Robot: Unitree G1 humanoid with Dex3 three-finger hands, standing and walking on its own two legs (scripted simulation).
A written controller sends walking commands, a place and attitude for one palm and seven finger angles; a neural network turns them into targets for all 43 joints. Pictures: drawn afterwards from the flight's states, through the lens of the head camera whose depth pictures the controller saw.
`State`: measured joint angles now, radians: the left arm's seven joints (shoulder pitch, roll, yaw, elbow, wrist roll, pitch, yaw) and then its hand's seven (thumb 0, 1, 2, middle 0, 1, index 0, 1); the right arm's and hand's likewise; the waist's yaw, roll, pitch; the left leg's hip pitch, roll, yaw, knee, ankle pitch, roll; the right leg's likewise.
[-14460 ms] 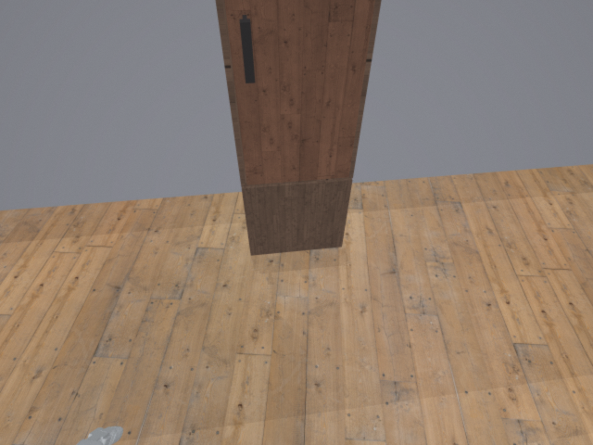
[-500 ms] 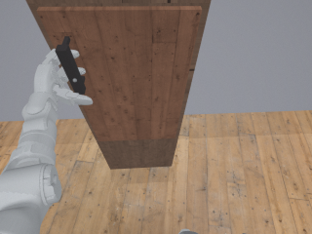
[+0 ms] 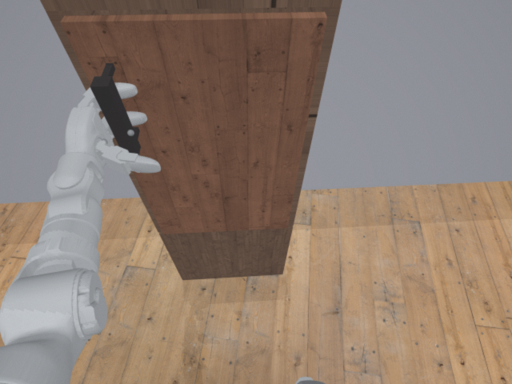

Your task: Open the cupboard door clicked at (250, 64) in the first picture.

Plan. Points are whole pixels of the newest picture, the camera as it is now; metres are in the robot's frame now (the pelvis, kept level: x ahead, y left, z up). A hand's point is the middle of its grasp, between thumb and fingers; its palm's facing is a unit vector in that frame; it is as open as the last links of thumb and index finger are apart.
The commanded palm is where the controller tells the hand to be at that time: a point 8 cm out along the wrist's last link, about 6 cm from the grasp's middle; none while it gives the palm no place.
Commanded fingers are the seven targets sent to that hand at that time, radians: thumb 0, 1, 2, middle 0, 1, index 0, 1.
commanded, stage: slide the fingers in behind the handle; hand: left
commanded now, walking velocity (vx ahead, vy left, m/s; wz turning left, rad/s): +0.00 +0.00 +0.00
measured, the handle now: (121, 112) +0.51 +0.21 +0.14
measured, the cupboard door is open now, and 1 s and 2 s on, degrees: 0 0 44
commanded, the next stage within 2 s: close the thumb around the handle in 0.02 s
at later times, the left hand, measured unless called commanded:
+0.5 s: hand (130, 132) +0.47 +0.18 +0.14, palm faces +0.03 -1.00 +0.00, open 9.9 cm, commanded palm +0.44 +0.24 +0.13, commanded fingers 0.00 0.62 0.78 -0.38 -1.32 -0.38 -1.32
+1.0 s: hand (129, 134) +0.46 +0.19 +0.14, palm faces +0.02 -1.00 +0.00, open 5.9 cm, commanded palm +0.43 +0.24 +0.13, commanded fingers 0.00 0.90 0.90 -0.40 -1.35 -0.40 -1.35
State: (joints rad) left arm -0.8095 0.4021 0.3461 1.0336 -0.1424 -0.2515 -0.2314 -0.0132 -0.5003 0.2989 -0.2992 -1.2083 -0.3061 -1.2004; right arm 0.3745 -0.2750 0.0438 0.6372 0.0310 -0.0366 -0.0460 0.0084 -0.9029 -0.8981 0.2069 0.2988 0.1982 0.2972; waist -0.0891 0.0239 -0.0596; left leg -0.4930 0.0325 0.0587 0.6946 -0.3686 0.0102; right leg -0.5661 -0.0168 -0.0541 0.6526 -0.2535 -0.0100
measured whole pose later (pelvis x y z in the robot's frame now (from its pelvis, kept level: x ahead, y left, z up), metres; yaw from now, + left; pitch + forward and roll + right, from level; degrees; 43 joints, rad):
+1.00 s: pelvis +0.00 +0.00 +0.00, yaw +0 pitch +9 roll +0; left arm -0.80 0.40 0.34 1.02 -0.15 -0.25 -0.23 0.00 0.69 0.82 -0.36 -1.35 -0.36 -1.35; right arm 0.36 -0.28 0.04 0.62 0.03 -0.03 -0.05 0.01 -0.90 -0.90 0.21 0.30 0.20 0.30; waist -0.09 0.02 -0.06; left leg -0.49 0.03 0.06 0.69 -0.36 0.01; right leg -0.56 -0.02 -0.05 0.65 -0.25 -0.01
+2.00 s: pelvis +0.03 -0.03 +0.01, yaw +1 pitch -1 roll -1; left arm 0.42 0.00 -0.32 -0.56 0.00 0.27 0.46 0.04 0.62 0.71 -0.27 -1.19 -0.27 -1.25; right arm 0.11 -0.17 0.04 0.54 -0.02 0.13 0.07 0.01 -0.90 -0.90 0.21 0.30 0.20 0.30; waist 0.00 0.09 -0.07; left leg -0.20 0.06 0.01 0.62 -0.40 -0.03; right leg -0.28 0.01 -0.09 0.61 -0.33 -0.05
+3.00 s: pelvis -0.03 +0.01 +0.01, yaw +2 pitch -5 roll +0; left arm -0.08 -0.10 -0.32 -0.07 0.05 0.24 0.60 -0.01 -0.50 0.30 -0.29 -0.55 -0.26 -0.56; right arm 0.08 -0.14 0.06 0.65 -0.03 0.12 0.02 0.01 -0.90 -0.90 0.21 0.30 0.20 0.30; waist 0.04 0.03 0.01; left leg -0.20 -0.02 0.02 0.59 -0.30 0.03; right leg -0.27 -0.06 -0.06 0.57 -0.21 0.00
